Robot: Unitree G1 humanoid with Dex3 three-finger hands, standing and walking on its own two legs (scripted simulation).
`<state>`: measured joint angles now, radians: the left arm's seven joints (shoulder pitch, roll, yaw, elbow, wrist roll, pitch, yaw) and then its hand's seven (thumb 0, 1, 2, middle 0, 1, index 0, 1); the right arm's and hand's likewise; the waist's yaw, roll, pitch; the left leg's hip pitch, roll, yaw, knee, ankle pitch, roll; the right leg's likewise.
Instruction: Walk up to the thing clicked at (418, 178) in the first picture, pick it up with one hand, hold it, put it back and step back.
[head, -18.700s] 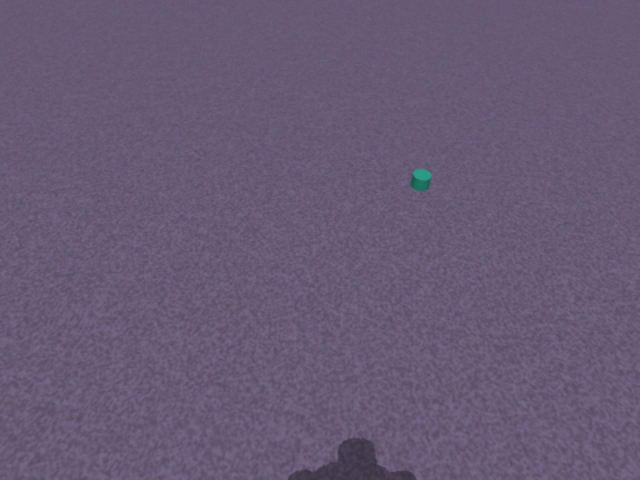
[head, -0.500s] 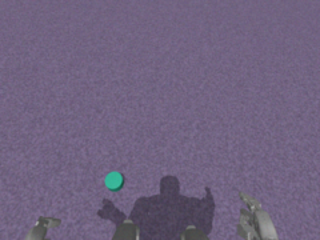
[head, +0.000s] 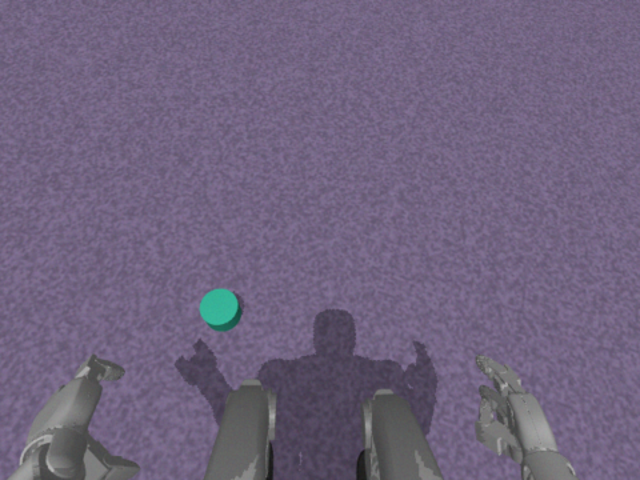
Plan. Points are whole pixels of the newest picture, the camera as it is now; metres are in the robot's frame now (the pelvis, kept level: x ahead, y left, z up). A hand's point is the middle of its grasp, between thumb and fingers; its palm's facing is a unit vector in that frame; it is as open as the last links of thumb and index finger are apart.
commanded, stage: rise first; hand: left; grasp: from above
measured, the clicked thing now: (221, 310) +0.48 +0.24 -0.55
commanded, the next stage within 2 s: none
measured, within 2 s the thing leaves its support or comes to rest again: neither
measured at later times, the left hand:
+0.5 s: hand (158, 351) +0.34 +0.29 -0.31, palm faces -0.47 -0.19 -0.86, open 14.0 cm
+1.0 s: hand (175, 328) +0.39 +0.29 -0.38, palm faces -0.45 -0.02 -0.90, open 14.2 cm
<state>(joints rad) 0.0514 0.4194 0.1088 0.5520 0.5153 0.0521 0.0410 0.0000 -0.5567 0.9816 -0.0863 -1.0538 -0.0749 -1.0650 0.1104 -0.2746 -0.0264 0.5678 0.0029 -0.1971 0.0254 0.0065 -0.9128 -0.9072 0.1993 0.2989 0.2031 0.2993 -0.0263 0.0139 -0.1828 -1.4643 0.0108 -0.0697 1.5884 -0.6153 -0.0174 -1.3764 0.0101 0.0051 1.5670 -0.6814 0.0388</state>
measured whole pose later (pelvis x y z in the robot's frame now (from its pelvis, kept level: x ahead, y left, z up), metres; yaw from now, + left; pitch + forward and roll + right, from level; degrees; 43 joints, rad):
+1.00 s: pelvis -0.05 +0.00 -0.23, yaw -7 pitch +34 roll -8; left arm -0.80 0.73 0.13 1.29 1.26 -0.30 0.35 0.00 -0.53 1.02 -0.08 -1.00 -0.07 -1.01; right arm 0.11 -0.26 0.00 0.76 -0.11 -0.01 0.11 0.00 -0.90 -0.90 0.20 0.30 0.20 0.30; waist -0.13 -0.01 -0.09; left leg -2.26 0.01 -0.16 2.32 -0.65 -0.03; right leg -2.14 0.07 -0.04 2.27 -0.73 0.05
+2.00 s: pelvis -0.04 +0.00 -0.26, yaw -9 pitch +33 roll -9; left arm -0.91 0.82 0.15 1.44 1.27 -0.27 0.40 0.00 -0.57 1.04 -0.08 -1.01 -0.07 -1.03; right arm 0.09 -0.26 0.08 0.75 -0.16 -0.02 0.13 0.00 -0.91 -0.90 0.20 0.30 0.20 0.30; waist -0.20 -0.04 -0.02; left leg -2.34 0.01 -0.20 2.43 -0.67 -0.04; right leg -2.21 0.09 -0.07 2.36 -0.74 0.07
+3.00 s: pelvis -0.05 +0.01 -0.26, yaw -11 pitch +32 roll -12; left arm -0.95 0.89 0.14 1.44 1.26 -0.27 0.36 0.00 -0.56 1.02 -0.08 -1.04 -0.07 -1.05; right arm 0.11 -0.27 0.14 0.72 -0.16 -0.02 0.14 0.00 -0.90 -0.90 0.20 0.30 0.20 0.30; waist -0.23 -0.04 0.00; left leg -2.35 0.01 -0.22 2.45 -0.67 -0.02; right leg -2.21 0.09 -0.09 2.35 -0.73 0.07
